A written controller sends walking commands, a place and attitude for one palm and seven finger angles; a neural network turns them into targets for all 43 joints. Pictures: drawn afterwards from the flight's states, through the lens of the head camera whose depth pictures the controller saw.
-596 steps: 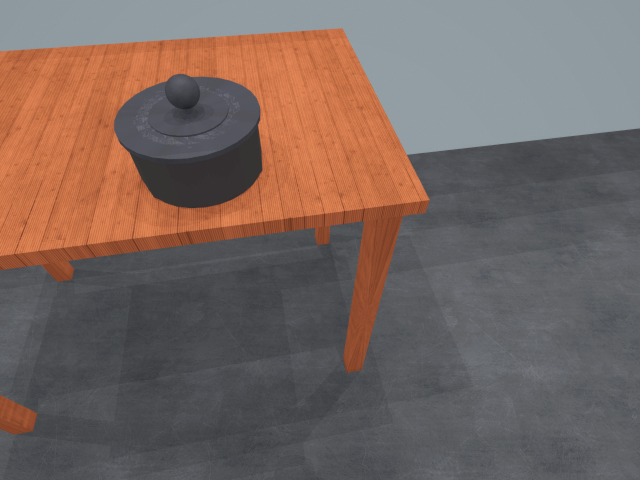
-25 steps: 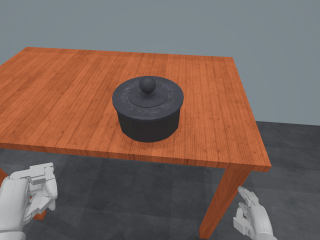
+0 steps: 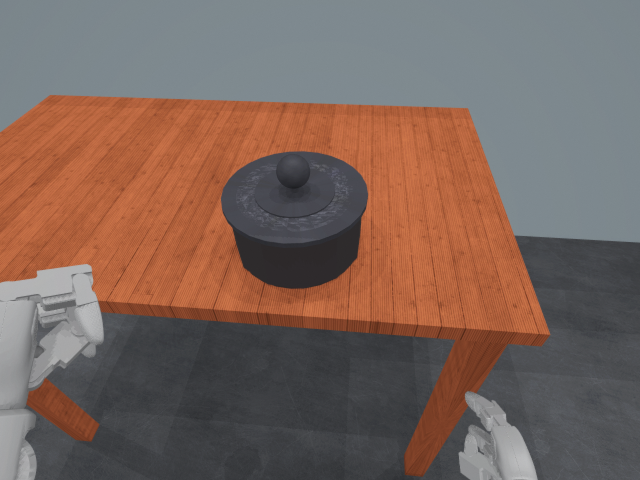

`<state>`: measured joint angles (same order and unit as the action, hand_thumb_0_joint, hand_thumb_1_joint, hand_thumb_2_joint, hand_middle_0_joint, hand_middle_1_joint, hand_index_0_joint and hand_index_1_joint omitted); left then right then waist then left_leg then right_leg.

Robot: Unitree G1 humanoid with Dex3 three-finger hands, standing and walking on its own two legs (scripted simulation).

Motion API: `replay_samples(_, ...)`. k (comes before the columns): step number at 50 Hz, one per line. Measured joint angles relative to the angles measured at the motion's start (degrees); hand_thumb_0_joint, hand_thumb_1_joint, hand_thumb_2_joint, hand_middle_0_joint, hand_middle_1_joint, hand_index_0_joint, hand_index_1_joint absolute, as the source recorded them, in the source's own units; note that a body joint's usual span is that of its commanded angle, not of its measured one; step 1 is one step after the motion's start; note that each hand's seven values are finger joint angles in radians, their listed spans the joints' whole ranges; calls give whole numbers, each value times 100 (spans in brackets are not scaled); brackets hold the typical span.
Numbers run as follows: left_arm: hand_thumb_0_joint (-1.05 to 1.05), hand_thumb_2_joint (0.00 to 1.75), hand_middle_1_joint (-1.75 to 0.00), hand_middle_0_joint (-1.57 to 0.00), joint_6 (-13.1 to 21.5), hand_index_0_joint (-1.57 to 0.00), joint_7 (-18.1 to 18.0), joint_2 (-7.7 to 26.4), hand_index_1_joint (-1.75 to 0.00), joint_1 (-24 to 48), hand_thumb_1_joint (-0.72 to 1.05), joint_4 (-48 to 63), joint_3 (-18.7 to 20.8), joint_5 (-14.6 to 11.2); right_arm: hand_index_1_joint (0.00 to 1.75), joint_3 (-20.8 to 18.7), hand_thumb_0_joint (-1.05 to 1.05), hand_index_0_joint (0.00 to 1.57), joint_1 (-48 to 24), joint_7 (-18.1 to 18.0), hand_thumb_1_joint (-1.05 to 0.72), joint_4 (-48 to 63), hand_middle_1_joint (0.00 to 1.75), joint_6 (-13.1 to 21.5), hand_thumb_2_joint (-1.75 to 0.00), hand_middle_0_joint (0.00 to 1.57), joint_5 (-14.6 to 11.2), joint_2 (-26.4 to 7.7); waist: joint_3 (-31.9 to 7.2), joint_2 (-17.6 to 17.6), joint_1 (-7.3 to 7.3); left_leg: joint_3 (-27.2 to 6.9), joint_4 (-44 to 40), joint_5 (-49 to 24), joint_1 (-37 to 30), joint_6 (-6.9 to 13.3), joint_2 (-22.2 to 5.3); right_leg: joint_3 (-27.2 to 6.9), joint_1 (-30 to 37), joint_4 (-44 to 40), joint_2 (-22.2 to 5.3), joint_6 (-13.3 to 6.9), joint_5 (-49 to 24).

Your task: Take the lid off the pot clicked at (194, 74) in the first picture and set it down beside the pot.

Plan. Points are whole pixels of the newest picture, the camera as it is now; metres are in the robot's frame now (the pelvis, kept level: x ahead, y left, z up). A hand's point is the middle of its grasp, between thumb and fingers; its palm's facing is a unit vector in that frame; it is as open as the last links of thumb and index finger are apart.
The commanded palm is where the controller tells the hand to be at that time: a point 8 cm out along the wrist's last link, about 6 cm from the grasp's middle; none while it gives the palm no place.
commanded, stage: reach forward and open the fingers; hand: left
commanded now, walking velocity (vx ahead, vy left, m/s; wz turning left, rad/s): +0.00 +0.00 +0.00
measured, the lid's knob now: (293, 171) +0.46 +0.11 +0.17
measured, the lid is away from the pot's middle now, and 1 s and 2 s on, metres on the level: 0.00 0.00 0.00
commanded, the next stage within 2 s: move the open hand above the knob in 1.56 s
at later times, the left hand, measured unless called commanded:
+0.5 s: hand (81, 294) +0.21 +0.26 +0.19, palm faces +0.09 -0.04 -0.99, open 4.2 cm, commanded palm +0.18 +0.25 +0.26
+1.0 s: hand (96, 233) +0.25 +0.25 +0.23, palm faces +0.02 +0.00 -1.00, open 9.5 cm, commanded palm +0.21 +0.25 +0.30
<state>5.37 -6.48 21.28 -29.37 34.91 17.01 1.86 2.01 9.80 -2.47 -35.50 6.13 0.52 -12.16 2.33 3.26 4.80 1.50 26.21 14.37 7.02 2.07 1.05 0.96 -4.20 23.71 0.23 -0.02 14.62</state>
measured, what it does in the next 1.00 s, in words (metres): shifts its weight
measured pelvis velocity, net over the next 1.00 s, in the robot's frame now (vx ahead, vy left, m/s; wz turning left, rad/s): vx -0.05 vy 0.00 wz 0.02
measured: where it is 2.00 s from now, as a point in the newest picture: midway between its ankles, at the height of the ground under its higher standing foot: outside the picture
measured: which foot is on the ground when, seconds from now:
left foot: down 0.00-1.00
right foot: down 0.00-1.00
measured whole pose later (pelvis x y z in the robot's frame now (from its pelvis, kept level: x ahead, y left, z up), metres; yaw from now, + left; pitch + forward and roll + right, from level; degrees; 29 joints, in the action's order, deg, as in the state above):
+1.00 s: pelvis -0.05 +0.00 +0.00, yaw +1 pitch -4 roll +0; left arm -8.9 24.5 43.5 17.6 10.9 2.8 39.2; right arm 2.8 4.2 -1.3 -32.9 -4.1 -3.7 -17.0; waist 3.1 7.5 4.9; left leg 1.0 23.3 7.8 11.9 2.6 2.4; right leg 1.5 -10.7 25.2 -1.2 0.1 10.8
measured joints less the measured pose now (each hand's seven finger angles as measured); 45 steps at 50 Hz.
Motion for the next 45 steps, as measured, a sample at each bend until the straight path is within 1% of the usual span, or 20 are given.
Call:
replay_samples(1, 2, 90, -149, -131, -235, -131, -72, 136, -150, 69, 89, 99, -58, 484, 30, 17, 1, 20, 11, 19, -90, 95, 30, -165, -90, 20, 24, -49, -40, 4, 18, 9, 38, 7, 78, -4, 2, -7, -94, 69, -4, -2, 20)
replay_samples(4, 2, 92, -147, -130, -745, -130, -186, 529, -147, 320, 86, 278, -233, 1529, 30, -7, 1, 20, -84, 104, -90, 300, 30, -580, -90, 20, 76, -205, -66, 84, 44, 18, 143, 8, 292, -4, 24, -12, -344, 257, -29, -6, 71)
replay_samples(7, 2, 95, -141, -129, -1159, -129, -148, 934, -141, 335, 81, 331, -247, 2354, 30, -38, 1, 20, -303, 173, -90, 445, 30, -1036, -90, 20, 29, -328, -86, 222, 50, 86, 194, -6, 454, 6, 9, -79, -551, 352, -19, -4, 55)
replay_samples(9, 1, 98, -136, -128, -1350, -129, -36, 1195, -137, 412, 77, 240, -278, 2782, 30, -58, 1, 20, -433, 192, -90, 502, 30, -1271, -90, 20, -17, -393, -95, 296, 53, 98, 212, -26, 537, 15, 11, -90, -649, 398, -21, -2, 47)
replay_samples(10, 1, 100, -134, -128, -1428, -128, 46, 1306, -134, 479, 75, 163, -301, 2944, 30, -66, 1, 20, -499, 201, -90, 507, 30, -1356, -90, 20, -55, -422, -93, 329, 57, 97, 215, -39, 564, 17, 12, -88, -677, 407, -22, -3, 40)
replay_samples(12, 1, 103, -128, -127, -1535, -127, 257, 1511, -128, 679, 70, -45, -374, 3208, 30, -77, 1, 20, -595, 203, -91, 501, 30, -1466, -90, 20, -117, -473, -120, 381, 73, 78, 211, -68, 611, 19, 21, -69, -723, 418, -31, -1, 28)
replay_samples(13, 1, 105, -125, -126, -1563, -126, 373, 1596, -125, 799, 67, -172, -416, 3301, 30, -81, 1, 20, -630, 195, -91, 486, 30, -1495, -90, 20, -145, -492, -135, 401, 80, 61, 201, -85, 619, 20, 29, -51, -727, 416, -38, 1, 23)
replay_samples(15, 1, 109, -118, -125, -1622, -125, 631, 1711, -119, 1026, 62, -399, -496, 3412, 30, -81, 1, 20, -692, 181, -91, 447, 30, -1514, -90, 20, -207, -519, -157, 438, 88, 26, 171, -116, 601, 18, 41, -17, -697, 389, -49, 2, 8)
replay_samples(18, 1, 114, -108, -123, -1660, -123, 1035, 1775, -109, 1359, 53, -609, -656, 3473, 30, -79, 1, 20, -711, 153, -91, 415, 30, -1457, -90, 20, -259, -534, -209, 478, 105, -27, 106, -160, 532, 17, 62, 36, -607, 322, -67, 5, -18)
replay_samples(21, 1, 121, -98, -120, -1618, -120, 1408, 1796, -98, 1693, 43, -738, -820, 3517, 30, -50, 1, 20, -738, 120, -91, 374, 30, -1362, -90, 20, -297, -519, -207, 494, 116, -70, 31, -211, 438, 16, 76, 79, -497, 242, -77, 2, -55)
replay_samples(24, 1, 127, -88, -118, -1509, -118, 1756, 1961, -88, 2086, 34, -946, -930, 3596, 30, 2, 1, 20, -767, 87, -91, 344, 30, -1299, -90, 20, -307, -470, -165, 461, 127, -98, -55, -282, 373, 7, 83, 106, -436, 184, -83, -9, -102)
replay_samples(28, 1, 135, -74, -114, -1487, -114, 2148, 2151, -74, 2618, 20, -1190, -986, 3651, 30, 53, 1, 20, -800, 104, -91, 341, 30, -1242, -90, 20, -324, -430, -62, 454, 131, -112, -147, -384, 341, -7, 71, 120, -403, 95, -70, -27, -199)
replay_samples(31, 0, 141, -63, -111, -1488, -111, 2384, 2163, -63, 2889, 10, -1311, -997, 3637, 30, 74, 1, 20, -801, 134, -91, 336, 30, -1207, -90, 20, -343, -419, -23, 480, 118, -104, -207, -458, 359, -3, 67, 113, -426, 37, -65, -26, -275)
replay_samples(37, 0, 154, -42, -104, -1408, -104, 2758, 2265, -42, 3533, -10, -1696, -1188, 3660, 30, 110, 1, 20, -711, 108, -91, 275, 30, -1143, -90, 20, -364, -423, 41, 462, 103, -101, -259, -561, 415, 7, 82, 112, -504, 35, -81, -17, -351)
replay_samples(41, 0, 162, -28, -100, -1395, -100, 2893, 2280, -28, 3959, -23, -1898, -1254, 3672, 30, 97, 1, 20, -641, 111, -91, 232, 30, -1081, -90, 20, -373, -445, 63, 459, 84, -93, -277, -607, 435, 18, 97, 104, -539, 49, -97, -13, -379)
replay_samples(45, 0, 168, -18, -96, -1379, -97, 2987, 2272, -19, 4297, -32, -2182, -1289, 3686, 30, 94, 1, 20, -599, 116, -91, 218, 30, -1076, -90, 20, -404, -460, 42, 454, 41, -70, -288, -634, 463, 33, 116, 81, -594, 85, -117, 4, -387)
